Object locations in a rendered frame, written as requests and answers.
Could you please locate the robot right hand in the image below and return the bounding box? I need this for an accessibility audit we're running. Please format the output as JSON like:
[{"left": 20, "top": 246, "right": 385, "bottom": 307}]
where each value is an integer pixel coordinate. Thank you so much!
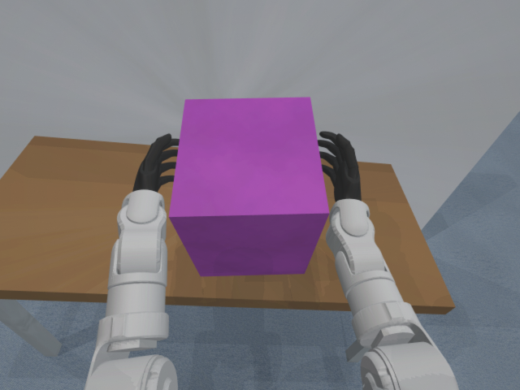
[{"left": 318, "top": 132, "right": 362, "bottom": 202}]

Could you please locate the robot left hand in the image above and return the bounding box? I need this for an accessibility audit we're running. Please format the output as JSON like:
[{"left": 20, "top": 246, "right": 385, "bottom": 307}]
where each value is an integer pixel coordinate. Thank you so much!
[{"left": 133, "top": 133, "right": 180, "bottom": 192}]

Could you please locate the robot left forearm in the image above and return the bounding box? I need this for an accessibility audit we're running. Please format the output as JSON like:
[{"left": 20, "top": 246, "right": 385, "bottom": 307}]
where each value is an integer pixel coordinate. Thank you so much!
[{"left": 84, "top": 189, "right": 169, "bottom": 390}]

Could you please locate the robot right forearm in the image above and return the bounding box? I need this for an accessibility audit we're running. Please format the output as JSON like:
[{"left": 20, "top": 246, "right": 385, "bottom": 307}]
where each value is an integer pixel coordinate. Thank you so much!
[{"left": 326, "top": 199, "right": 459, "bottom": 390}]

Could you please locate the right robot upper arm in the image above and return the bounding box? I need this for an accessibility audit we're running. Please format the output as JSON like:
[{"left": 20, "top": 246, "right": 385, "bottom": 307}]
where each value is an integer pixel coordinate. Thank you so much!
[{"left": 361, "top": 342, "right": 457, "bottom": 390}]

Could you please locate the carton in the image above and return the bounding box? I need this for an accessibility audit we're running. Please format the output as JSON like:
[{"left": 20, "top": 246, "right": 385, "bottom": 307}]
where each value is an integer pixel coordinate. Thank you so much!
[{"left": 169, "top": 97, "right": 330, "bottom": 276}]

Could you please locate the table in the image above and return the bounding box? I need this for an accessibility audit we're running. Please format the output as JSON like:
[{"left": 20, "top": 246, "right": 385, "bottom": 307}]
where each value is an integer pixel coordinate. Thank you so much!
[{"left": 0, "top": 136, "right": 456, "bottom": 362}]

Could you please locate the left robot upper arm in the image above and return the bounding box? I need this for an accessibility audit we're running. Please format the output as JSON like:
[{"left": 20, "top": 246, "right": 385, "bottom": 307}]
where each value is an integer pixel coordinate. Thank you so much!
[{"left": 85, "top": 354, "right": 178, "bottom": 390}]

